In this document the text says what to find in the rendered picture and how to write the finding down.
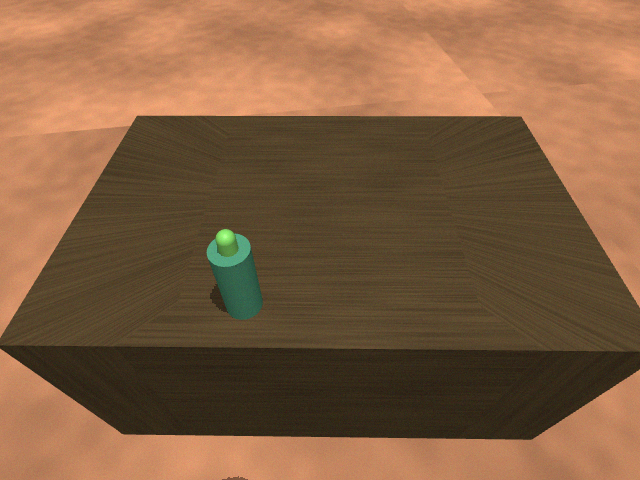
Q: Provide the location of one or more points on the bottle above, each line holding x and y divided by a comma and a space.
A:
231, 259

